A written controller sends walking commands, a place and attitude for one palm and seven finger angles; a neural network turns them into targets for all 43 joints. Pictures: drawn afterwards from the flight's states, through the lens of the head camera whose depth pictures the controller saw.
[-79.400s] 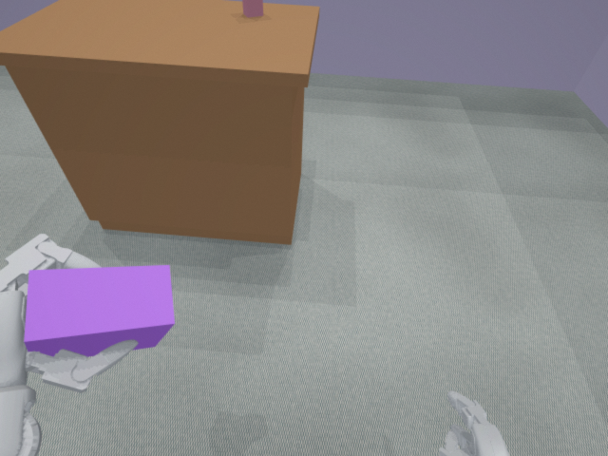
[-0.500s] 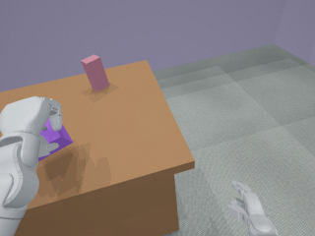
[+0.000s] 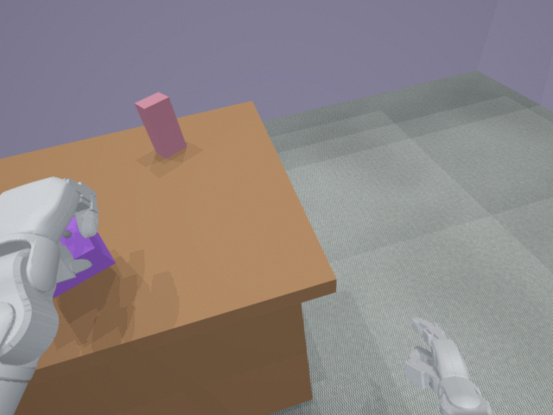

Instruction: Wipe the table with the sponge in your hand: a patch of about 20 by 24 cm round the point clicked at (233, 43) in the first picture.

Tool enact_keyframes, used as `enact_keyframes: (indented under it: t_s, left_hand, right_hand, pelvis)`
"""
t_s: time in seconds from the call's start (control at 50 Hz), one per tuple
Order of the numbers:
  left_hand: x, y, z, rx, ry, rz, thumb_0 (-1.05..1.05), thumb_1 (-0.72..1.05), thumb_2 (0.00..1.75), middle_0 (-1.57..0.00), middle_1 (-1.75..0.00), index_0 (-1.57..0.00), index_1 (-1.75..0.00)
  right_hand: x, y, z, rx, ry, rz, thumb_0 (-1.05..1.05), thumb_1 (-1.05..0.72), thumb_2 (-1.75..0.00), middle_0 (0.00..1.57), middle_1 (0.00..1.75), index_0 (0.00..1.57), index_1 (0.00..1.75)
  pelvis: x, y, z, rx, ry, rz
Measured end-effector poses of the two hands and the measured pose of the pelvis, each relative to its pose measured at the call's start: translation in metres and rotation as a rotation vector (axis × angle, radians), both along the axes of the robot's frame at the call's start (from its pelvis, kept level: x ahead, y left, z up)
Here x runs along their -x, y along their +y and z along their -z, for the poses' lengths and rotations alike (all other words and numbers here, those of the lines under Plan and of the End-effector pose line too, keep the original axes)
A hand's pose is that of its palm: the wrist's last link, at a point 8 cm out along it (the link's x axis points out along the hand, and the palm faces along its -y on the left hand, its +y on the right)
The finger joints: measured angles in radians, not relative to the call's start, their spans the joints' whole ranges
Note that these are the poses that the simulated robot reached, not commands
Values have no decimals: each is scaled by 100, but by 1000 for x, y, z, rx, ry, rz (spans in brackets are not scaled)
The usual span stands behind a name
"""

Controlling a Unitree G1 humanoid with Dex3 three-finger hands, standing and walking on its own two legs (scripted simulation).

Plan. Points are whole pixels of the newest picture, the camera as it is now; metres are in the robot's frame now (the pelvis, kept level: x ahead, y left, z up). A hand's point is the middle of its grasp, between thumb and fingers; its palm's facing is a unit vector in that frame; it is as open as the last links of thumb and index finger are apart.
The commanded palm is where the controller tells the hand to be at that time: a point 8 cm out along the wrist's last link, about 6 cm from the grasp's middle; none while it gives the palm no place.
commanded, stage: move the sponge above the wiping area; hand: left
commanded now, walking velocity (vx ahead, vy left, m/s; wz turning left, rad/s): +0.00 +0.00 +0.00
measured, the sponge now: (65, 261) +0.26 +0.36 +0.11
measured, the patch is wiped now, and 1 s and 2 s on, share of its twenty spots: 0.85 0.85 0.85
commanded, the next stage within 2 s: lower the sponge onto the table in 1.12 s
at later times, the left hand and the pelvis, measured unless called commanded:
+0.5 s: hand (81, 247) +0.25 +0.30 +0.16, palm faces +0.06 -0.08 -1.00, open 6.9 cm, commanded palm +0.21 +0.30 +0.25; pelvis +0.00 +0.01 +0.00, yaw +0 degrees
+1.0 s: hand (91, 244) +0.25 +0.28 +0.17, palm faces +0.12 -0.03 -0.99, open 6.9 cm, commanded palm +0.22 +0.29 +0.25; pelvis +0.00 +0.02 +0.00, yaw +0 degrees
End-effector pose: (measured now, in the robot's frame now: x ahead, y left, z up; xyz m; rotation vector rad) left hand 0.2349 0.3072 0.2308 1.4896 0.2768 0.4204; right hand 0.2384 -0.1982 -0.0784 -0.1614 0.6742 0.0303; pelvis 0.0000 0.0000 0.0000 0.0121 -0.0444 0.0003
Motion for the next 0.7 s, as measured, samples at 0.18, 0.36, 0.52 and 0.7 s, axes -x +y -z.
enact_keyframes:
  t_s: [0.18, 0.36, 0.52, 0.7]
  left_hand:
    - [15, -26, 13, -13, 35, 166, -2, -36, 107, -75, -143, -121, -160]
    - [10, 10, -11, -14, -90, 11, -2, -36, 107, -75, -143, -121, -160]
    - [5, -17, 20, 37, 51, 103, -1, -36, 107, -75, -143, -121, -160]
    - [5, -3, -13, -29, -104, 96, -1, -36, 107, -75, -143, -121, -160]
  right_hand:
    - [5, -3, 2, 35, 4, 2, 1, -90, -90, 20, 30, 20, 30]
    - [5, 7, 1, 17, 13, -8, 1, -90, -90, 20, 30, 21, 30]
    - [-1, 13, -3, 7, -18, -8, 1, -90, -90, 20, 30, 21, 30]
    - [-3, 21, -6, 10, -2, -31, 1, -90, -90, 20, 30, 21, 30]
  pelvis:
    - [-1, 4, 1, 2, -11, 0]
    - [3, 5, 0, 5, -15, -3]
    - [3, 13, -1, 3, -3, -4]
    - [0, 12, -1, 6, -17, 4]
